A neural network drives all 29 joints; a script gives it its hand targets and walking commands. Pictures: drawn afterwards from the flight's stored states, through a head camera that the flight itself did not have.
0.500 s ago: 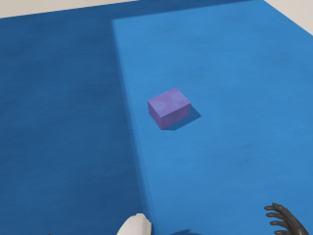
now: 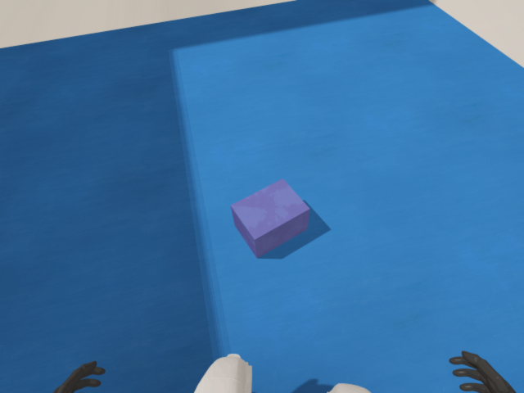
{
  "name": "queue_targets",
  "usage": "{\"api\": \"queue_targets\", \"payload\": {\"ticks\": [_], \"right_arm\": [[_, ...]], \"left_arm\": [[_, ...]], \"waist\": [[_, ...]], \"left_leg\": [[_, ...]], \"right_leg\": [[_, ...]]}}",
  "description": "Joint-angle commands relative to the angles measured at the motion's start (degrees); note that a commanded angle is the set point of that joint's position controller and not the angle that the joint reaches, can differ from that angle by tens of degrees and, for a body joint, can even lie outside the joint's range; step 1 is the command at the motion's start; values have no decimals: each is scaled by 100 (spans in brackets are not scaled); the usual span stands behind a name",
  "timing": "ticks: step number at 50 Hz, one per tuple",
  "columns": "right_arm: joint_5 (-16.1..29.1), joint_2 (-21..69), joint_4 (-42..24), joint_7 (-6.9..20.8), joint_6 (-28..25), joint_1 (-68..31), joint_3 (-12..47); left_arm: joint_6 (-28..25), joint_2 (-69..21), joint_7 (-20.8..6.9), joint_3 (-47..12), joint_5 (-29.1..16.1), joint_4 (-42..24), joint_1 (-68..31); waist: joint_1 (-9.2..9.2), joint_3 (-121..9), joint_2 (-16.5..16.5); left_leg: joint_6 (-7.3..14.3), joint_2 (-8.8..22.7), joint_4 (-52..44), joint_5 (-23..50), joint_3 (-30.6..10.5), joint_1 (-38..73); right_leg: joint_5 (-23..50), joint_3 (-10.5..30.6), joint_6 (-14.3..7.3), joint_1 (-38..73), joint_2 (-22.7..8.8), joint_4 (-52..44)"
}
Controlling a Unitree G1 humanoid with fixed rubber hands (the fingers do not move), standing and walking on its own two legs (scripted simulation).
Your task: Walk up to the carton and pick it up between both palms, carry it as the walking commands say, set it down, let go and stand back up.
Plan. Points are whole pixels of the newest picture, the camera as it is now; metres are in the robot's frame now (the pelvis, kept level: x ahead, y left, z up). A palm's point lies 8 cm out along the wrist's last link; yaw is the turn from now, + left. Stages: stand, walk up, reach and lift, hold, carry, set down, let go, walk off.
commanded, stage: walk up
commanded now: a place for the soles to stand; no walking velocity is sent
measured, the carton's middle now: (270, 217) +0.84 +0.05 -0.67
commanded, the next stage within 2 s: none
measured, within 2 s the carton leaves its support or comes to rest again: neither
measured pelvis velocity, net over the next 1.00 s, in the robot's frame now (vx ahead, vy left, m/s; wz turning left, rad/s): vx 0.34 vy -0.02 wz -0.04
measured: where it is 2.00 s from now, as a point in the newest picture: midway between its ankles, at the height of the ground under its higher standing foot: (293, 331)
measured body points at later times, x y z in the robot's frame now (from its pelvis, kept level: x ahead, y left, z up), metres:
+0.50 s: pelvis +0.20 -0.05 -0.01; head +0.21 -0.06 +0.44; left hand +0.34 +0.26 -0.07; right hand +0.30 -0.38 -0.08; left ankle +0.19 +0.10 -0.66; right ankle +0.26 -0.17 -0.71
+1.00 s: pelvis +0.34 -0.02 +0.00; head +0.37 -0.01 +0.44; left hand +0.48 +0.28 -0.09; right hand +0.48 -0.33 -0.06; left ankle +0.40 +0.12 -0.71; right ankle +0.38 -0.15 -0.72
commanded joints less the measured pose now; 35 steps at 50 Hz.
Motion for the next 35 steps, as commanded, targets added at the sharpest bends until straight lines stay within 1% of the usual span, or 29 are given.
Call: {"api": "queue_targets", "payload": {"ticks": [1, 2, 3, 4, 5, 6, 7, 9, 10, 11, 12, 13, 15, 16, 17, 18, 19, 20, 21, 22, 23, 24, 25, 26, 27, 29, 33, 34, 35], "right_arm": [[17, -718, -442, 5, -208, 306, -286], [-16, -752, -281, -47, -239, 751, -376], [-64, -1099, -262, -151, -240, 1025, -529], [-122, -1637, -351, -250, -252, 1273, -712], [-134, -1875, -468, -370, -237, 1139, -757], [-97, -1710, -544, -455, -240, 806, -668], [-53, -1550, -562, -477, -263, 754, -587], [-52, -1332, -506, -483, -310, 595, -501], [-81, -1272, -415, -498, -336, 560, -490], [-77, -1264, -359, -474, -324, 649, -466], [-79, -1330, -402, -451, -309, 476, -484], [-86, -1215, -436, -409, -289, 321, -459], [-95, -1198, -458, -294, -252, -223, -384], [-71, -1169, -488, -252, -221, -364, -365], [-94, -877, -540, -205, -208, -261, -276], [-88, -513, -676, -135, -208, 18, -123], [-70, -661, -782, -164, -125, 181, -189], [-130, -943, -816, -178, -26, -35, -235], [-160, -1153, -960, -150, 27, -328, -363], [-71, -1118, -973, -120, 28, -397, -378], [-20, -1032, -950, -110, 6, -348, -375], [-40, -1083, -791, -89, 12, -187, -386], [-26, -1061, -729, -78, 4, -144, -342], [-48, -1070, -696, -41, -2, -184, -366], [-86, -992, -689, -7, -4, -235, -327], [-159, -988, -629, 53, 26, -157, -337], [-92, -860, -570, 16, 60, -39, -314], [-95, -785, -442, -11, 44, 115, -316], [-122, -1004, -375, -51, 24, 426, -446]], "left_arm": [[-52, 1178, -26, 448, -106, -398, -284], [-50, 992, -44, 387, -64, -432, -345], [-79, 734, -67, 277, -119, -493, -108], [-91, 511, -143, 212, -123, -555, -57], [-1, 830, -137, 290, -97, -659, -30], [64, 1094, -123, 407, -118, -743, -314], [88, 1088, -126, 387, -95, -817, -489], [24, 983, -138, 343, -148, -714, -448], [15, 800, -146, 291, -160, -596, -337], [-4, 796, -160, 269, -156, -561, -275], [-14, 758, -175, 291, -193, -609, -326], [-26, 790, -177, 284, -188, -553, -264], [-23, 662, -165, 253, -209, -388, 254], [-42, 725, -158, 332, -199, -169, 596], [-77, 1156, -117, 505, -196, -67, 934], [-89, 1567, -38, 671, -117, -171, 1151], [-85, 1912, 52, 697, -33, -343, 1207], [-38, 1798, 132, 666, -21, -419, 920], [-38, 1660, 199, 613, -40, -495, 688], [-16, 1551, 249, 585, -44, -460, 482], [-27, 1560, 236, 576, -69, -456, 301], [-32, 1540, 192, 572, -109, -446, 87], [-56, 1579, 169, 605, -71, -470, -22], [-56, 1488, 138, 593, -93, -436, -103], [-73, 1466, 158, 565, -58, -393, -7], [-72, 1532, 174, 595, -60, -321, -6], [-12, 1399, 159, 480, -100, -389, -298], [3, 1246, 153, 421, -139, -419, -327], [26, 1052, 139, 350, -158, -457, -317]], "waist": [[-213, -313, -1107], [-482, -620, -866], [-687, -981, 54], [-868, -1403, 890], [-800, -1288, 710], [-716, -942, 236], [-706, -586, 1], [-569, -437, -247], [-467, -408, -93], [-482, -395, 78], [-464, -301, 564], [-431, -351, 725], [24, -218, 926], [244, -303, 931], [460, -532, -78], [602, -805, -1385], [554, -1015, -1585], [440, -694, -721], [433, -264, 71], [355, -79, 6], [309, -20, -635], [205, -14, -811], [133, 112, -1052], [80, 168, -987], [174, 91, -1055], [95, 175, -1289], [-110, -97, -1264], [-270, -253, -1047], [-515, -547, -630]], "left_leg": [[142, -106, -2034, 1143, 376, 1230], [224, -339, -2215, 1391, 426, 2096], [489, 80, -2574, 503, -435, 2767], [1028, 1336, -3484, -968, -2682, 3457], [1429, 2130, -4187, -1775, -4194, 3308], [1677, 2212, -4093, -1808, -4123, 3117], [1818, 2157, -3920, -904, -3596, 2834], [1623, 1777, -3447, 1294, -2504, 2703], [1455, 1638, -3327, 1758, -1973, 2550], [1414, 1555, -3361, 2187, -1852, 2571], [1380, 1536, -3361, 2260, -1525, 2433], [1281, 1400, -3276, 2346, -1204, 2363], [989, 1200, -2897, 2374, -578, 1359], [744, 945, -2370, 1808, -206, 807], [471, 577, -1195, 1334, -29, 156], [182, 40, 406, 435, 366, -720], [78, -337, 1384, -752, -108, -1213], [120, -33, 1805, -611, -426, -1491], [62, 153, 1821, -133, -454, -1705], [16, 268, 1631, 104, -487, -1738], [22, 259, 1444, -6, -403, -1503], [-60, 382, 1068, 96, -492, -1251], [-105, 367, 647, -30, -387, -1034], [-71, 359, 376, -40, -303, -718], [-56, 334, 38, -176, -191, -717], [-43, 417, -282, 339, -201, -562], [75, 118, -1352, 1470, 314, 843], [146, -87, -1776, 1833, 473, 1616], [308, -268, -2124, 1307, 424, 2368]], "right_leg": [[-300, 1027, -1082, -678, -1155, -1231], [-123, 785, -870, -1018, -964, -620], [332, 351, -578, -1446, -576, 794], [-789, 9, -250, -2250, 158, 2425], [-1143, 550, -95, -2599, 218, 3255], [-1095, 730, -105, -2811, -43, 3688], [-1013, 804, -75, -2981, -184, 3758], [-678, 978, -26, -2717, -168, 3243], [-558, 1002, -35, -2349, -259, 2622], [-569, 926, -63, -2275, -173, 2318], [-827, 866, -4, -2075, -244, 1609], [-891, 666, 14, -1756, -175, 1019], [-84, 446, -8, -443, -98, -90], [519, 292, 29, 452, 36, -895], [644, 446, 23, 1451, 102, -916], [-55, 2386, -236, 1965, -1192, -1373], [-912, 4612, -978, 1864, -2200, -2180], [-2144, 4716, -1380, 1636, -2227, -2347], [-2833, 4655, -1234, 1275, -2094, -2608], [-2613, 3969, -1160, 1175, -1921, -2524], [-2152, 3505, -1367, 820, -1922, -2434], [-1849, 3124, -1321, 709, -1765, -2277], [-1544, 2900, -1331, 341, -1684, -2244], [-1249, 2644, -1309, -75, -1583, -2262], [-898, 2445, -1358, 96, -1583, -2097], [-928, 2455, -1372, -53, -1580, -2006], [-386, 1459, -1046, -664, -1102, -1440], [213, 1032, -824, -964, -899, -925], [1112, 585, -622, -1123, -629, -1]]}}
